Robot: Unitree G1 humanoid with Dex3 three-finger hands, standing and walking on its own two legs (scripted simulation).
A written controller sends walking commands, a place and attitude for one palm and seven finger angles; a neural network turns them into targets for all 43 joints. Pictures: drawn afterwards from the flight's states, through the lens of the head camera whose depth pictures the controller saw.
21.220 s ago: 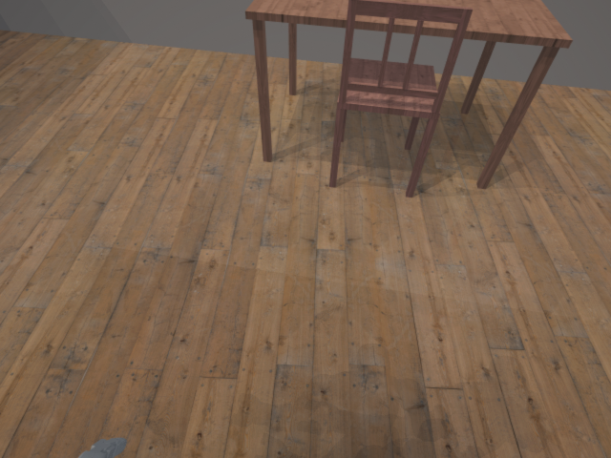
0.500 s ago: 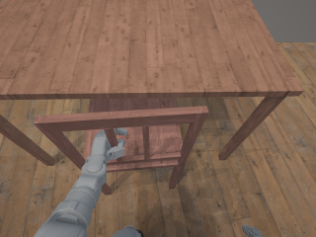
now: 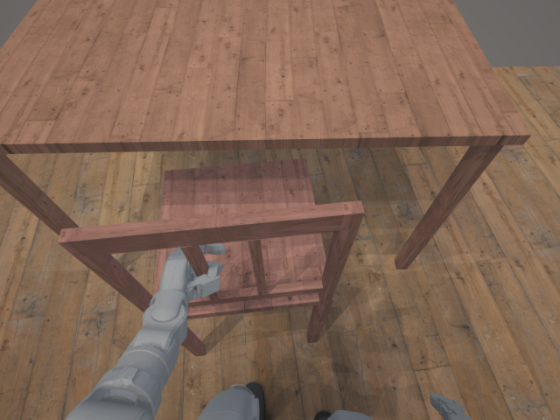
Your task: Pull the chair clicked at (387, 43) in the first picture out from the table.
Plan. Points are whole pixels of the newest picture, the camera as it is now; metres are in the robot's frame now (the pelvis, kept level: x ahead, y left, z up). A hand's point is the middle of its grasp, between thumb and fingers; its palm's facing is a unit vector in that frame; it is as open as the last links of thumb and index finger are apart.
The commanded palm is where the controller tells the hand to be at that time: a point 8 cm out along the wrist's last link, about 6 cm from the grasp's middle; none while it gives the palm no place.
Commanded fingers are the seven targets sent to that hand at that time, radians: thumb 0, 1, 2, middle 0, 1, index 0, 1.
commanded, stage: step backward, pulling the chair out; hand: left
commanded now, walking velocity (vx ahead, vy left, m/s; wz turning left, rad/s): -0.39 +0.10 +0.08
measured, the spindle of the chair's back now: (203, 272) +0.35 +0.15 -0.09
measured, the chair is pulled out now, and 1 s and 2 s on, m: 0.14 0.25 0.46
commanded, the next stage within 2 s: none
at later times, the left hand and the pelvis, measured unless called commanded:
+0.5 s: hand (208, 298) +0.30 +0.13 -0.07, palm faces +0.02 -0.99 -0.17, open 5.1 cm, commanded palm +0.26 +0.18 -0.07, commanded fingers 0.00 0.90 0.90 -0.50 -1.45 -0.50 -1.45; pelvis -0.06 -0.01 -0.01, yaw -2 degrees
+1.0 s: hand (217, 341) +0.23 +0.11 -0.07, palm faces +0.07 -0.98 -0.19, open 5.3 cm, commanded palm +0.20 +0.16 -0.07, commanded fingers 0.00 0.90 0.90 -0.50 -1.45 -0.50 -1.45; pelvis -0.13 -0.04 +0.00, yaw +2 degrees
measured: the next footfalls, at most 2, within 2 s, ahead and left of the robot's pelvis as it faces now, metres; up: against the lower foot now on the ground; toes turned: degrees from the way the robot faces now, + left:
right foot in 0.54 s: -0.09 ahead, -0.18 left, +0.00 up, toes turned -2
left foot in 0.80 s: -0.08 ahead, +0.12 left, +0.00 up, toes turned +1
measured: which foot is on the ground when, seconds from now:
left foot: down 0.00-0.60, up 0.62-0.78, down 0.80-1.00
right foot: down 0.00-0.18, up 0.20-0.52, down 0.54-1.00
